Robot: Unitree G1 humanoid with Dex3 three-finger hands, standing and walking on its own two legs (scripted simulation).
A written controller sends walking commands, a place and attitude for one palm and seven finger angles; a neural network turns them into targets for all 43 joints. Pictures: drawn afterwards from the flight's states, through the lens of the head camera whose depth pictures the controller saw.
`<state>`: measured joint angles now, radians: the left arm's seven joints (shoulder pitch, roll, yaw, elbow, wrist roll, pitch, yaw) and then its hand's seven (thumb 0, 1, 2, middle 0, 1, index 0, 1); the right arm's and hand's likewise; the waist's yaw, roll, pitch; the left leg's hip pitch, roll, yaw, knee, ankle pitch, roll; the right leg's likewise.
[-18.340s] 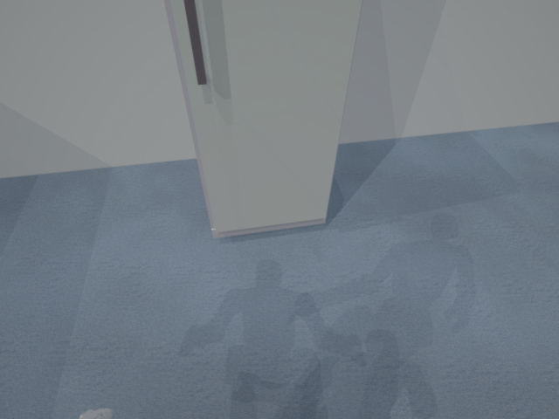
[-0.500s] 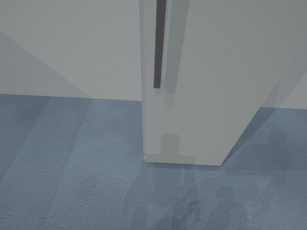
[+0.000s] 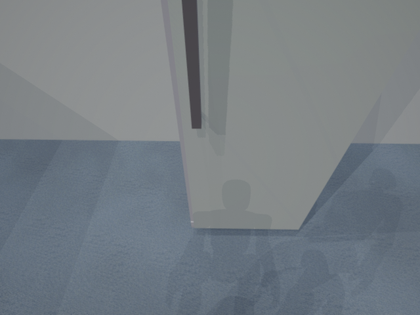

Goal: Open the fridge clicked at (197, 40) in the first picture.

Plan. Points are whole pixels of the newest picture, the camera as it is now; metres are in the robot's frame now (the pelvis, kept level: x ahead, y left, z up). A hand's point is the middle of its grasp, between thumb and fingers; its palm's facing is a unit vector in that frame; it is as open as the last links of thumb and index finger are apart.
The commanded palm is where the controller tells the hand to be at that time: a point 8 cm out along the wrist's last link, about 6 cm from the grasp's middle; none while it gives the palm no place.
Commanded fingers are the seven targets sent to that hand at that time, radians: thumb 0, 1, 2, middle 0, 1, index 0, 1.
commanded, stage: shuffle to correct the standing spot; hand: left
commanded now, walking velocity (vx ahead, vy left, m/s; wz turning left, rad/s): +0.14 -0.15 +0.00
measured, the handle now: (191, 24) +0.57 +0.06 +0.27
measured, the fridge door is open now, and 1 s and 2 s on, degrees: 0 0 0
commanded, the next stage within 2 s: come to a stop and stand still in 0.52 s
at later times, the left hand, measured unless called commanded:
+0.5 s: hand out of the picture +0.12 +0.12 -0.18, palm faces +0.06 -0.99 -0.13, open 7.3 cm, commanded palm none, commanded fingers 0.00 0.90 0.90 -0.20 -0.30 -0.20 -0.30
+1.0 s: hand (191, 283) +0.23 +0.06 -0.18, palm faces +0.10 -0.98 -0.20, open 7.3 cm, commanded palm none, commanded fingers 0.00 0.90 0.90 -0.20 -0.30 -0.20 -0.30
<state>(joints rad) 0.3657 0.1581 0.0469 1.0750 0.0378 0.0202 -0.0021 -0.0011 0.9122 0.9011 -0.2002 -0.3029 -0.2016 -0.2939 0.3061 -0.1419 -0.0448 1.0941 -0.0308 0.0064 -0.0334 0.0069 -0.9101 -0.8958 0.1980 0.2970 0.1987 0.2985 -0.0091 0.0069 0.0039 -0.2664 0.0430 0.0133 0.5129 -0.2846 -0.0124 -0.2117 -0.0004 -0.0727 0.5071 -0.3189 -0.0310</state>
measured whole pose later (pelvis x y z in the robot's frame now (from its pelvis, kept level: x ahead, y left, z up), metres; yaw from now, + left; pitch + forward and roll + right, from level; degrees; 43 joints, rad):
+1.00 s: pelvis +0.16 -0.12 -0.01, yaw +4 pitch +1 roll -1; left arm 0.15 0.16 0.05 0.95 0.04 0.02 0.04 0.00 0.91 0.90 -0.21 -0.30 -0.21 -0.29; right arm 0.15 -0.22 -0.07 0.98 -0.02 0.05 0.00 0.01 -0.91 -0.90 0.19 0.30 0.19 0.30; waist 0.01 -0.02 0.12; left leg -0.39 0.00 0.06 0.83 -0.46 -0.04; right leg -0.35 -0.12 -0.11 0.57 -0.23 0.05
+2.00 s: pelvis +0.11 -0.10 +0.01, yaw +2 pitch -1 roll -1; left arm 0.36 0.10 -0.01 1.14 0.02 0.00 0.05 0.00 0.91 0.90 -0.20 -0.30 -0.20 -0.29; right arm 0.35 -0.10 -0.01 1.15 -0.02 0.00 -0.02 0.01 -0.91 -0.90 0.19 0.30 0.20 0.30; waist -0.01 -0.01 0.03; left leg -0.24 -0.02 0.12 0.40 -0.15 0.07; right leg -0.16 -0.01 -0.07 0.41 -0.24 0.00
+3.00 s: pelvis +0.13 -0.08 +0.01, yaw +2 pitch -1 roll +0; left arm 0.32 0.14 -0.02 1.11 0.02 0.00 0.04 0.00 0.91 0.90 -0.20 -0.30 -0.20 -0.29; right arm 0.28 -0.14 0.01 1.12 -0.01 -0.02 -0.02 0.01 -0.92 -0.90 0.20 0.30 0.20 0.30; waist 0.00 -0.02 0.03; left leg -0.21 -0.05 0.14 0.40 -0.19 0.10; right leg -0.14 -0.05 -0.04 0.43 -0.28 0.03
